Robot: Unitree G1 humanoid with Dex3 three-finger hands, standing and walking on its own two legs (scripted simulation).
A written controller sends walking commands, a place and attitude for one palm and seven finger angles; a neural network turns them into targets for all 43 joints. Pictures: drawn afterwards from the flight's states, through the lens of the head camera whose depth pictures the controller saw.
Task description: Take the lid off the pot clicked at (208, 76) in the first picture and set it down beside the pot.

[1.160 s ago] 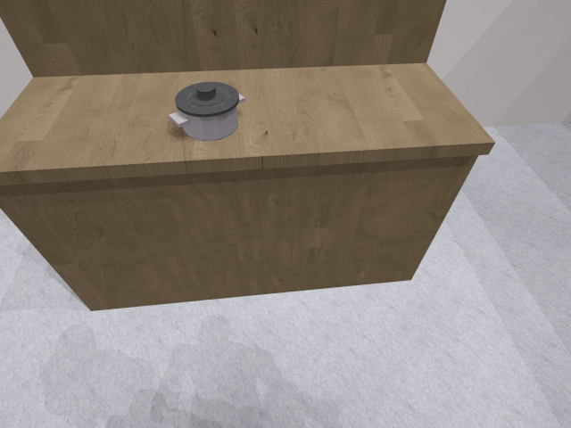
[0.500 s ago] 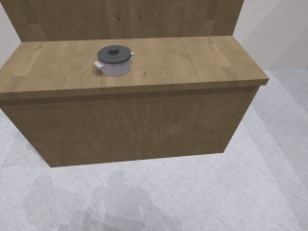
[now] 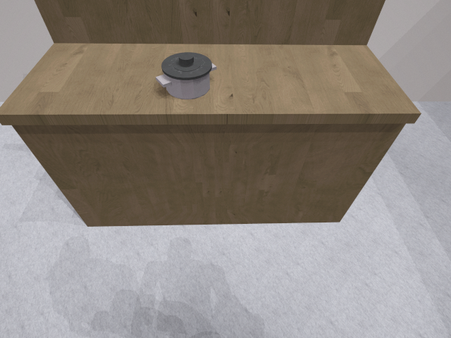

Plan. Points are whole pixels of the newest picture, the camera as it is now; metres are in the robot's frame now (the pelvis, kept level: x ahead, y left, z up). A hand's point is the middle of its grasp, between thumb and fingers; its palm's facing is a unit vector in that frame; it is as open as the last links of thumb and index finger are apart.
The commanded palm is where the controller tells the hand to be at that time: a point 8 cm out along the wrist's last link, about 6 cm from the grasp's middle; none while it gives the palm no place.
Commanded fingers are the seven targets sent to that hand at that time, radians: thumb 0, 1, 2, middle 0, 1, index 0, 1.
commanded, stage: take the last steps up to it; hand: left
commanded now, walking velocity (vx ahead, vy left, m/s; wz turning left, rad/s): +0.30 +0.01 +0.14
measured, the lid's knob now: (186, 58) +0.86 +0.17 +0.06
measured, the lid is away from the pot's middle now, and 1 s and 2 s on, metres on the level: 0.00 0.00 0.00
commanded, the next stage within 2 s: come to a stop and stand still in 0.94 s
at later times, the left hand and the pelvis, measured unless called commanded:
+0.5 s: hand (139, 317) +0.19 +0.19 -0.16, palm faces +0.03 -0.98 -0.19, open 7.4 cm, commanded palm none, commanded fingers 0.00 0.90 0.90 -0.20 -0.30 -0.20 -0.30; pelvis +0.12 +0.00 +0.01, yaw +4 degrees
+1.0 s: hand (160, 299) +0.23 +0.16 -0.17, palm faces +0.22 -0.96 -0.17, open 7.3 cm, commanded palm none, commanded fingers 0.00 0.90 0.90 -0.20 -0.30 -0.20 -0.30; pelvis +0.32 +0.00 +0.00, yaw +6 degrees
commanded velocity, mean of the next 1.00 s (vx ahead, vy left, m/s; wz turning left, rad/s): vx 0.27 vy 0.01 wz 0.03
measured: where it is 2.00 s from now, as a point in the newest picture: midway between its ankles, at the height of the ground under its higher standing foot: (234, 310)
